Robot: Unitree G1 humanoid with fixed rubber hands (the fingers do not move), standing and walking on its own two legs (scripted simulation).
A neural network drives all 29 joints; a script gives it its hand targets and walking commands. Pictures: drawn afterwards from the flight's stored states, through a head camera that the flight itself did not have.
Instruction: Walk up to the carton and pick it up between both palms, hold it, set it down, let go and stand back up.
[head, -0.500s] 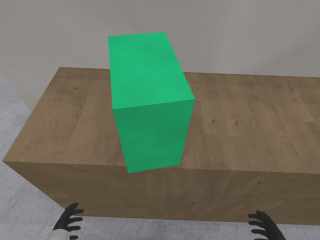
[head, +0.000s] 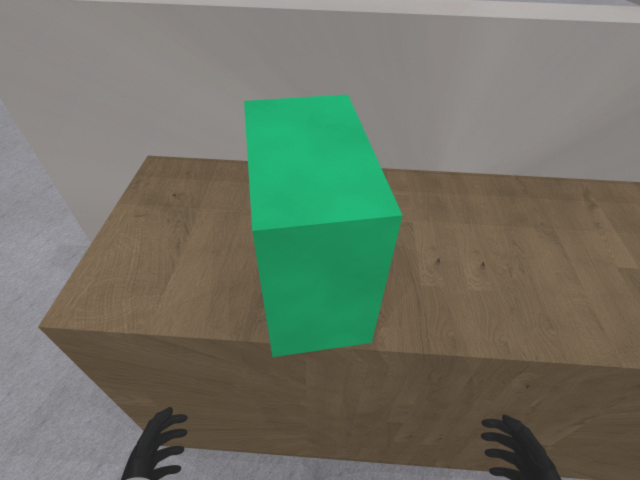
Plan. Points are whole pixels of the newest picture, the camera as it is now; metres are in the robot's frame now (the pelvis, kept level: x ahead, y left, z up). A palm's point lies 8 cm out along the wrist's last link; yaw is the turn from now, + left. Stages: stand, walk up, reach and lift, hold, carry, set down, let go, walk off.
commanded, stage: reach and lift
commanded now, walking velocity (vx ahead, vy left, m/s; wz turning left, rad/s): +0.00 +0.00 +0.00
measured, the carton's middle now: (310, 226) +0.48 +0.04 +0.05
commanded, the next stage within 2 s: none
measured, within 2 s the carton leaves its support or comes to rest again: neither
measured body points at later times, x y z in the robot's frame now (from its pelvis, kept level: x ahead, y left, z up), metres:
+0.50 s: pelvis +0.01 +0.01 +0.00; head +0.01 +0.02 +0.45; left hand +0.18 +0.20 -0.02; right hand +0.19 -0.22 -0.01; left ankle +0.01 +0.14 -0.75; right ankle +0.01 -0.11 -0.75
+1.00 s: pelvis +0.01 -0.01 +0.00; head +0.00 +0.00 +0.45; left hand +0.21 +0.18 +0.04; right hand +0.23 -0.21 +0.04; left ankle +0.01 +0.14 -0.75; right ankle +0.01 -0.11 -0.75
